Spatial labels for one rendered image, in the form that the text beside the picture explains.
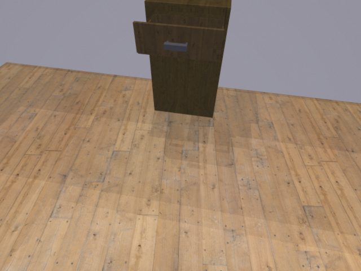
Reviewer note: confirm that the handle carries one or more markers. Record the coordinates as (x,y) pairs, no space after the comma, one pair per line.
(175,46)

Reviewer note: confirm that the drawer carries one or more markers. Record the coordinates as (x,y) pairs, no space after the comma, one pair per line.
(204,36)

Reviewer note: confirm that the cabinet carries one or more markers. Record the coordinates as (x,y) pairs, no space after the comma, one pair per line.
(187,86)

